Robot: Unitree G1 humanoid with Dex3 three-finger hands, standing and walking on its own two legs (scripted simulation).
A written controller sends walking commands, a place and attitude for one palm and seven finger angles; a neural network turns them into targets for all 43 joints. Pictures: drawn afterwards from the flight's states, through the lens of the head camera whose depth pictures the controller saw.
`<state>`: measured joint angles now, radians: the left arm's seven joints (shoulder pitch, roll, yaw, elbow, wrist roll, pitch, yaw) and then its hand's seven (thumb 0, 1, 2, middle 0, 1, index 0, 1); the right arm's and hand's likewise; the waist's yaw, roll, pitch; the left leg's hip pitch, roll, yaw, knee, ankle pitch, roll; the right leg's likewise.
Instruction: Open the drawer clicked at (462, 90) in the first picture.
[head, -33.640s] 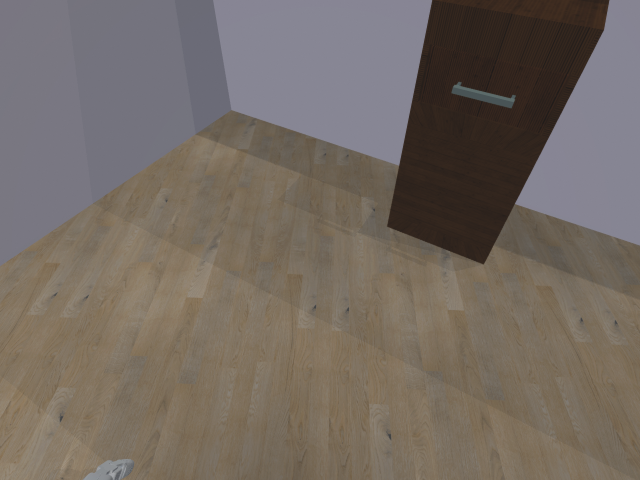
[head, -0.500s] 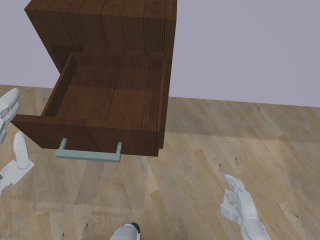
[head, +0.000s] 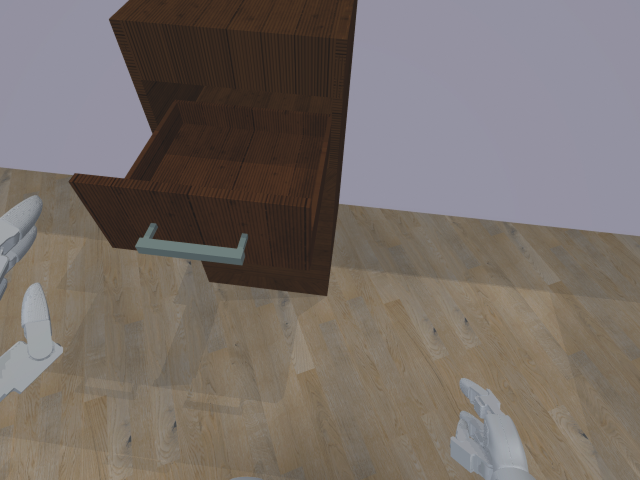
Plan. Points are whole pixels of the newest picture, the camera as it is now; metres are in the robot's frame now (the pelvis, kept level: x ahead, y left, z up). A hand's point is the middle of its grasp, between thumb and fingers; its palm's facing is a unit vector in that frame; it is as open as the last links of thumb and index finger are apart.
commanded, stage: stop stepping back and stand still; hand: left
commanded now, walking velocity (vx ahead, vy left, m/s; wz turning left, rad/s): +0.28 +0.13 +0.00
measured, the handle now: (194, 242) +0.47 +0.24 -0.06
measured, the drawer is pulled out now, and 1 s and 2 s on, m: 0.30 0.30 0.30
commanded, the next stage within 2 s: let the arm hang, fingers relaxed in 0.60 s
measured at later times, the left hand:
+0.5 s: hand (8, 452) +0.12 +0.22 +0.18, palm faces +0.40 -0.78 -0.48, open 7.4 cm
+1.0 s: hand out of the picture -0.01 +0.17 -0.15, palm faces +0.11 -0.98 -0.19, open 7.2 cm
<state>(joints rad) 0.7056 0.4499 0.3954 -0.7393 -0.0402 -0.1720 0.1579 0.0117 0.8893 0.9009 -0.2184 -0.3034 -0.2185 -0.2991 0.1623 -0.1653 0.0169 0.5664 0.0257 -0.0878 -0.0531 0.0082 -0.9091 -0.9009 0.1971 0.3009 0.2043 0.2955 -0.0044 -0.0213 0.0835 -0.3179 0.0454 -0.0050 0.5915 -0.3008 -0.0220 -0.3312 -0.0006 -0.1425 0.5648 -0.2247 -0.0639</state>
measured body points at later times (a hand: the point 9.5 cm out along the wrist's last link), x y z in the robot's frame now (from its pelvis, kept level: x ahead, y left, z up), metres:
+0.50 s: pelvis -0.06 -0.02 +0.01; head -0.06 -0.03 +0.46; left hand +0.09 +0.26 +0.21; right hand +0.09 -0.27 -0.09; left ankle -0.08 +0.10 -0.69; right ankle -0.01 -0.08 -0.73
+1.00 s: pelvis -0.06 -0.01 +0.00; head -0.05 +0.00 +0.45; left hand -0.01 +0.22 -0.14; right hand +0.04 -0.23 -0.13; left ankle -0.06 +0.10 -0.73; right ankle -0.01 -0.09 -0.73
